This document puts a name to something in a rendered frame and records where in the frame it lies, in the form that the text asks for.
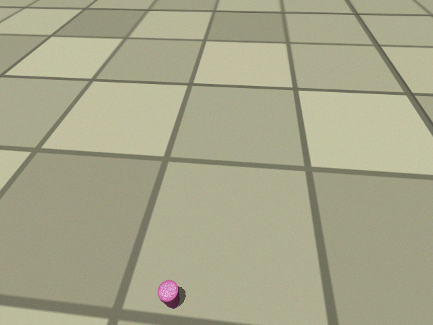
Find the cup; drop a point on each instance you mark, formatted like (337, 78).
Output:
(168, 293)

